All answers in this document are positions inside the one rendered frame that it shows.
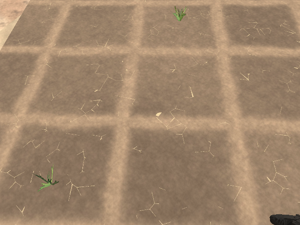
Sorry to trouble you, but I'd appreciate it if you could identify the robot right hand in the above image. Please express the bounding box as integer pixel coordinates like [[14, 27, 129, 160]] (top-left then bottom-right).
[[270, 214, 300, 225]]

